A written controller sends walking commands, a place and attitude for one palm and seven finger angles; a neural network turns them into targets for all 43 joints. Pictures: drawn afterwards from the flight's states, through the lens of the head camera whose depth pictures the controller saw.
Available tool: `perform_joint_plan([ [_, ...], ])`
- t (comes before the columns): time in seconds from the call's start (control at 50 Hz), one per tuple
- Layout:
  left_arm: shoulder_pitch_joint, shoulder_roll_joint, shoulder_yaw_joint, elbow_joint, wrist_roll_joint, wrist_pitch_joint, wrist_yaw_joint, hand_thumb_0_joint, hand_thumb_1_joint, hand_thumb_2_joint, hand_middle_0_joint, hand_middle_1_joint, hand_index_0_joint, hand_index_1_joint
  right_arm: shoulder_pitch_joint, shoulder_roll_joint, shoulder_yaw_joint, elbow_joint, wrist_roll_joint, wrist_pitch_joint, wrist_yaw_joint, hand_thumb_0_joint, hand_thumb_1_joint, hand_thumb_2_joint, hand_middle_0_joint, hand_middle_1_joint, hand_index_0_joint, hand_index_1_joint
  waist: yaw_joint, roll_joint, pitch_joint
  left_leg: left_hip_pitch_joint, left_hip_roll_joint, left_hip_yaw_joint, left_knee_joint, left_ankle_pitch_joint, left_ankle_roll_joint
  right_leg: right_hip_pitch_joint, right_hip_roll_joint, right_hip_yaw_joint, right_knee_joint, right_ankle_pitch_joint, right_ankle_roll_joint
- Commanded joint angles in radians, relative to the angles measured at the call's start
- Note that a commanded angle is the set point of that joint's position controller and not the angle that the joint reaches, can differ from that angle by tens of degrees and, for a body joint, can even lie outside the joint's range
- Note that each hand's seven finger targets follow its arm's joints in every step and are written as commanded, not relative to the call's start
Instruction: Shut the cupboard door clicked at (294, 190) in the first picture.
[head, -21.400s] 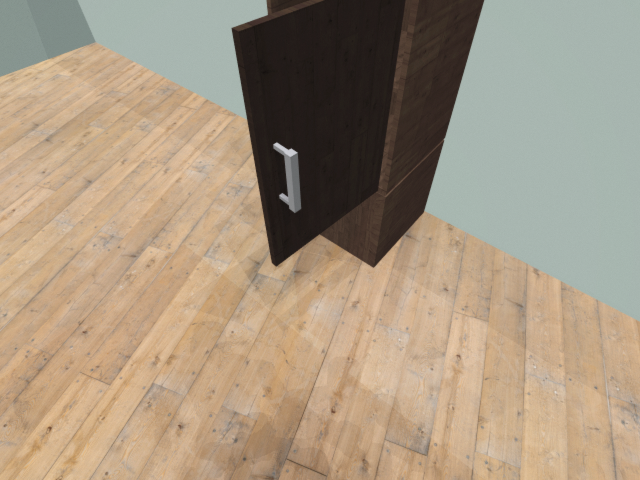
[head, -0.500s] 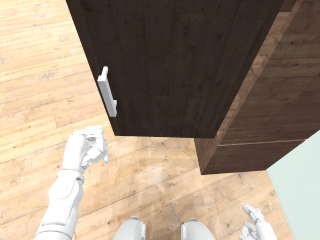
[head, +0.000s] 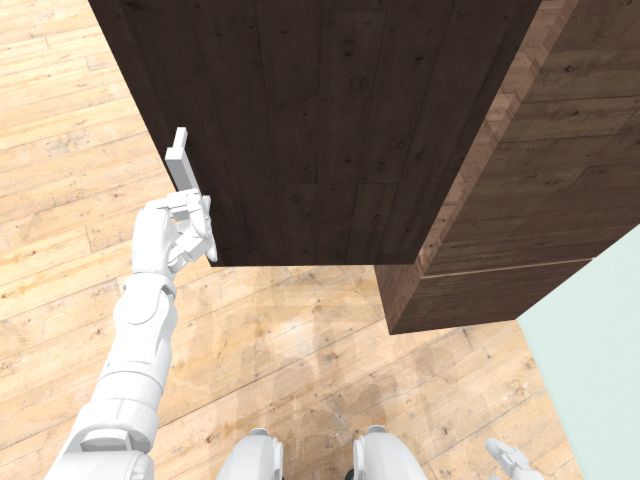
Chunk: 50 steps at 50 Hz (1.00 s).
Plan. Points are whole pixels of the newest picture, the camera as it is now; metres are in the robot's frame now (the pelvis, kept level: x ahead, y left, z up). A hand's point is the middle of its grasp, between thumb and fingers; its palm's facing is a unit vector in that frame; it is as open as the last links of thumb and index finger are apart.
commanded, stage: bring the fist close to the handle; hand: left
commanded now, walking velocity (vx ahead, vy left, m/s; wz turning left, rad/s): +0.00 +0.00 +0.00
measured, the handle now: (193, 183) +0.49 +0.18 +0.04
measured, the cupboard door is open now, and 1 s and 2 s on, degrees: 84 76 64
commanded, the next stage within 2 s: push the door shut along its arc in 0.26 s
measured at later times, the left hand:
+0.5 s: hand (207, 243) +0.40 +0.14 +0.04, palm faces -0.01 -1.00 -0.04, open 3.1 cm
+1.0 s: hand (217, 194) +0.47 +0.14 +0.05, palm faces -0.13 -0.99 -0.04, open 3.2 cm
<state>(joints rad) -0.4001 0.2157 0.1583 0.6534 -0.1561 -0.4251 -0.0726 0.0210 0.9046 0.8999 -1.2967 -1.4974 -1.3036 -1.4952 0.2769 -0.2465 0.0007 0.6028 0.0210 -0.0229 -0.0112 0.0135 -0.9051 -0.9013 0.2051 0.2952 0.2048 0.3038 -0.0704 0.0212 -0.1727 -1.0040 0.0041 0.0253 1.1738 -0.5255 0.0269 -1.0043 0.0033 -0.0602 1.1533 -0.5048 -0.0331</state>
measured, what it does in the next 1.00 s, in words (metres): stands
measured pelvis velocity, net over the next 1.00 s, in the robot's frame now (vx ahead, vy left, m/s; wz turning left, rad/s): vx -0.02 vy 0.00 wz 0.00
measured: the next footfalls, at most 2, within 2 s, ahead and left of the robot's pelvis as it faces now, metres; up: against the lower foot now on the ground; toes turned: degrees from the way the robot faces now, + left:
none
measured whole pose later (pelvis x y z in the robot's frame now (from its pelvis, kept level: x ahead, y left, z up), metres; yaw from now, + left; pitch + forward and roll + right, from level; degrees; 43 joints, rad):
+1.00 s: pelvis -0.02 +0.00 -0.02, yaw +0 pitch +24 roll -2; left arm -0.82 0.37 0.25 1.08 -0.12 -0.45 -0.24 0.02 0.90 0.90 -1.30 -1.50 -1.32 -1.50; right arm 0.34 -0.27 0.01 0.64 0.02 0.03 -0.01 0.01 -0.91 -0.90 0.21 0.30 0.20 0.30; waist -0.14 0.03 -0.16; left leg -1.14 0.01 0.01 1.24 -0.52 0.04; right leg -1.13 0.01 -0.07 1.20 -0.49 -0.03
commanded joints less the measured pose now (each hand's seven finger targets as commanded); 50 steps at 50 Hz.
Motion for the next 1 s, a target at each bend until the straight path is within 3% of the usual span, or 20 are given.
perform_joint_plan([
  [0.0,-0.231,0.148,0.049,-0.194,-0.002,-0.077,-0.008,0.000,0.900,0.900,-1.300,-1.500,-1.300,-1.500,0.044,-0.142,-0.063,-0.118,0.004,-0.017,0.004,0.000,-0.900,-0.900,0.200,0.300,0.200,0.300,0.014,0.012,-0.416,0.234,0.004,-0.044,-0.151,0.359,-0.010,0.296,-0.006,0.060,-0.141,0.369,0.011],
  [0.04,-0.211,0.132,0.043,-0.186,-0.013,-0.071,-0.012,0.000,0.900,0.900,-1.300,-1.500,-1.300,-1.500,0.043,-0.142,-0.064,-0.124,0.009,-0.011,0.004,0.000,-0.900,-0.900,0.200,0.300,0.200,0.300,0.010,-0.034,-0.385,0.217,0.004,-0.039,-0.160,0.336,-0.008,0.311,-0.004,0.062,-0.162,0.360,0.014],
  [0.12,-0.273,0.116,0.025,-0.201,-0.019,-0.083,-0.013,0.000,0.900,0.900,-1.300,-1.500,-1.300,-1.500,0.044,-0.142,-0.065,-0.113,0.009,-0.012,-0.002,0.000,-0.900,-0.900,0.200,0.300,0.200,0.300,-0.008,-0.031,-0.353,0.213,0.003,-0.043,-0.160,0.304,-0.005,0.287,-0.005,0.062,-0.168,0.331,0.015],
  [0.14,-0.274,0.137,0.044,-0.214,-0.019,-0.095,-0.009,0.000,0.900,0.900,-1.300,-1.500,-1.300,-1.500,0.043,-0.144,-0.067,-0.112,0.009,-0.012,-0.004,0.000,-0.900,-0.900,0.200,0.300,0.200,0.300,-0.004,-0.045,-0.360,0.215,0.004,-0.045,-0.160,0.301,-0.006,0.290,-0.005,0.062,-0.167,0.324,0.015],
  [0.2,-0.303,0.123,0.022,-0.231,-0.009,-0.119,-0.005,0.000,0.900,0.900,-1.300,-1.500,-1.300,-1.500,0.036,-0.142,-0.067,-0.104,0.006,-0.016,-0.005,0.000,-0.900,-0.900,0.200,0.300,0.200,0.300,-0.008,0.011,-0.373,0.253,0.005,-0.050,-0.158,0.302,-0.007,0.251,-0.006,0.059,-0.160,0.306,0.012],
  [0.22,-0.299,0.097,-0.002,-0.213,-0.007,-0.120,-0.006,0.000,0.900,0.900,-1.300,-1.500,-1.300,-1.500,0.036,-0.140,-0.066,-0.102,0.006,-0.016,-0.005,0.000,-0.900,-0.900,0.200,0.300,0.200,0.300,-0.016,-0.001,-0.358,0.257,0.005,-0.052,-0.159,0.290,-0.007,0.235,-0.005,0.054,-0.164,0.289,0.012],
  [0.28,-0.308,0.150,0.039,-0.166,-0.001,-0.119,-0.004,0.000,0.900,0.900,-1.300,-1.500,-1.300,-1.500,0.037,-0.149,-0.064,-0.094,0.005,-0.012,-0.008,0.000,-0.900,-0.900,0.200,0.300,0.200,0.300,-0.011,-0.003,-0.337,0.223,0.004,-0.056,-0.162,0.244,-0.006,0.225,-0.003,0.058,-0.168,0.243,0.010],
  [0.34,-0.307,0.121,0.018,-0.160,0.002,-0.112,-0.005,0.000,0.900,0.900,-1.300,-1.500,-1.300,-1.500,0.022,-0.144,-0.062,-0.106,0.006,-0.009,-0.005,0.000,-0.900,-0.900,0.200,0.300,0.200,0.300,-0.004,0.018,-0.345,0.236,0.002,-0.055,-0.171,0.230,-0.010,0.215,-0.004,0.053,-0.168,0.220,0.009],
  [0.4,-0.402,0.166,0.030,-0.113,0.011,-0.102,-0.013,0.000,0.900,0.900,-1.300,-1.500,-1.300,-1.500,0.028,-0.150,-0.055,-0.098,0.008,-0.003,-0.010,0.000,-0.900,-0.900,0.200,0.300,0.200,0.300,-0.031,-0.005,-0.318,0.202,0.002,-0.058,-0.164,0.196,-0.003,0.206,-0.004,0.062,-0.174,0.198,0.012],
  [0.46,-0.520,0.171,0.024,-0.092,0.012,-0.115,-0.025,0.000,0.900,0.900,-1.300,-1.500,-1.300,-1.500,0.031,-0.150,-0.056,-0.088,0.008,-0.008,-0.016,0.000,-0.900,-0.900,0.200,0.300,0.200,0.300,-0.049,-0.007,-0.335,0.205,0.000,-0.065,-0.153,0.179,-0.001,0.189,-0.003,0.066,-0.171,0.177,0.013],
  [0.48,-0.545,0.199,0.042,-0.106,0.011,-0.122,-0.031,0.000,0.900,0.900,-1.300,-1.500,-1.300,-1.500,0.037,-0.156,-0.057,-0.085,0.006,-0.010,-0.018,0.000,-0.900,-0.900,0.200,0.300,0.200,0.300,-0.044,0.027,-0.367,0.230,0.002,-0.069,-0.147,0.202,-0.002,0.182,-0.003,0.065,-0.160,0.192,0.009],
  [0.52,-0.575,0.170,0.022,-0.058,0.005,-0.123,-0.049,0.000,0.900,0.900,-1.300,-1.500,-1.300,-1.500,0.042,-0.153,-0.054,-0.080,0.007,-0.011,-0.017,0.000,-0.900,-0.900,0.200,0.300,0.200,0.300,-0.051,0.045,-0.391,0.252,0.000,-0.072,-0.142,0.228,-0.006,0.168,-0.004,0.061,-0.153,0.208,0.009],
  [0.54,-0.595,0.197,0.044,-0.017,0.003,-0.119,-0.055,0.000,0.900,0.900,-1.300,-1.500,-1.300,-1.500,0.050,-0.156,-0.052,-0.070,0.007,-0.009,-0.018,0.000,-0.900,-0.900,0.200,0.300,0.200,0.300,-0.054,0.015,-0.379,0.230,0.002,-0.076,-0.138,0.218,-0.006,0.170,-0.002,0.060,-0.152,0.200,0.009],
  [0.58,-0.621,0.212,0.052,0.064,0.010,-0.105,-0.071,0.000,0.900,0.900,-1.300,-1.500,-1.300,-1.500,0.066,-0.161,-0.050,-0.060,0.006,-0.006,-0.018,0.000,-0.900,-0.900,0.200,0.300,0.200,0.300,-0.062,0.030,-0.363,0.207,-0.001,-0.077,-0.131,0.208,-0.003,0.150,0.001,0.062,-0.148,0.190,0.008],
  [0.64,-0.638,0.238,0.074,0.132,0.015,-0.089,-0.097,0.000,0.900,0.900,-1.300,-1.500,-1.300,-1.500,0.085,-0.166,-0.051,-0.062,0.006,0.003,-0.013,0.000,-0.900,-0.900,0.200,0.300,0.200,0.300,-0.067,-0.011,-0.388,0.174,0.000,-0.072,-0.119,0.223,0.002,0.169,-0.001,0.066,-0.142,0.215,0.011],
  [0.72,-0.718,0.224,0.053,0.155,0.011,-0.086,-0.138,0.000,0.900,0.900,-1.300,-1.500,-1.300,-1.500,0.110,-0.169,-0.055,-0.055,0.006,0.012,-0.006,0.000,-0.900,-0.900,0.200,0.300,0.200,0.300,-0.081,0.044,-0.412,0.222,0.003,-0.082,-0.106,0.271,0.000,0.123,0.000,0.060,-0.131,0.243,0.007],
  [0.82,-0.780,0.278,0.094,0.193,0.010,-0.087,-0.163,0.000,0.900,0.900,-1.300,-1.500,-1.300,-1.500,0.141,-0.175,-0.055,-0.048,0.003,0.022,-0.005,0.000,-0.900,-0.900,0.200,0.300,0.200,0.300,-0.089,0.022,-0.433,0.194,0.003,-0.084,-0.090,0.276,0.007,0.132,0.005,0.066,-0.126,0.248,0.008],
  [0.86,-0.828,0.302,0.097,0.204,0.019,-0.090,-0.172,0.000,0.900,0.900,-1.300,-1.500,-1.300,-1.500,0.151,-0.179,-0.054,-0.042,0.003,0.025,-0.006,0.000,-0.900,-0.900,0.200,0.300,0.200,0.300,-0.105,0.005,-0.428,0.169,0.004,-0.084,-0.082,0.256,0.011,0.126,0.006,0.069,-0.127,0.231,0.010],
  [0.88,-0.856,0.310,0.100,0.205,0.023,-0.091,-0.175,0.000,0.900,0.900,-1.300,-1.500,-1.300,-1.500,0.159,-0.180,-0.053,-0.040,0.000,0.024,-0.007,0.000,-0.900,-0.900,0.200,0.300,0.200,0.300,-0.108,0.041,-0.435,0.173,0.003,-0.085,-0.074,0.265,0.013,0.110,0.008,0.070,-0.118,0.233,0.007],
  [0.98,-0.908,0.334,0.102,0.227,0.034,-0.083,-0.200,0.000,0.900,0.900,-1.300,-1.500,-1.300,-1.500,0.188,-0.187,-0.054,-0.033,-0.003,0.030,-0.002,0.000,-0.900,-0.900,0.200,0.300,0.200,0.300,-0.121,0.087,-0.472,0.226,0.010,-0.097,-0.064,0.302,0.012,0.064,0.011,0.062,-0.109,0.241,0.002],
])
